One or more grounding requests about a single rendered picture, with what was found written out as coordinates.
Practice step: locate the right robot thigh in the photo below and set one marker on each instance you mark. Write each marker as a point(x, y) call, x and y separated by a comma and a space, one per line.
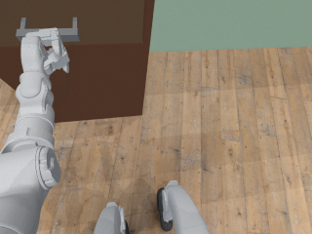
point(186, 216)

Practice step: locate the drawer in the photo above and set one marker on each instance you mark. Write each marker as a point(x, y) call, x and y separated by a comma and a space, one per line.
point(99, 21)

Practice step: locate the handle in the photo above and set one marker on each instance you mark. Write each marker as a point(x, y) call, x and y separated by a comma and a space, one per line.
point(66, 34)

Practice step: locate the robot left hand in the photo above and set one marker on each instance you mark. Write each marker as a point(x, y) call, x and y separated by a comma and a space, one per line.
point(35, 58)

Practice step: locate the robot left forearm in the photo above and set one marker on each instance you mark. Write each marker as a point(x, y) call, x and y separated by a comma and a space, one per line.
point(36, 119)

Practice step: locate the cabinet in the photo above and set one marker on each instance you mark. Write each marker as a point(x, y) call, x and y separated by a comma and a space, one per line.
point(104, 80)

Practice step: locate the right robot shin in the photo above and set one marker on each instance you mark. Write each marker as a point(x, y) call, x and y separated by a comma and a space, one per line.
point(168, 216)

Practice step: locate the left robot upper arm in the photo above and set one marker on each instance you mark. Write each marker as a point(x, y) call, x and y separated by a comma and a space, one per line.
point(26, 177)

